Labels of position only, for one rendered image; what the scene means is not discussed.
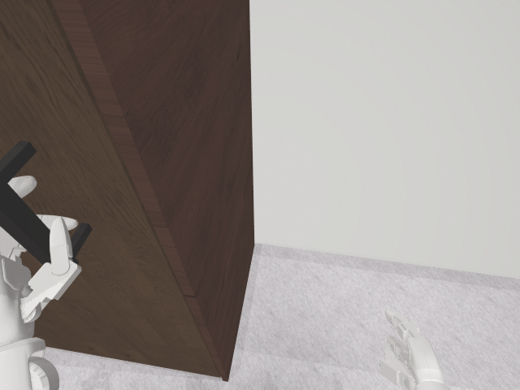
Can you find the wardrobe door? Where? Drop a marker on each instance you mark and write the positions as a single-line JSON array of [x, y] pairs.
[[126, 303]]

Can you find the right robot hand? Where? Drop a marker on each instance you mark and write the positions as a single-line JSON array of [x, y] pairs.
[[417, 359]]

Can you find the left robot hand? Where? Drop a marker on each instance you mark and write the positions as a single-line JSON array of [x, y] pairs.
[[18, 313]]

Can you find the robot left forearm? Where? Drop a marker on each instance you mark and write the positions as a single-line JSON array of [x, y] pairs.
[[23, 367]]

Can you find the handle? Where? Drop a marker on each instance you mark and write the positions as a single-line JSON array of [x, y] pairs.
[[18, 220]]

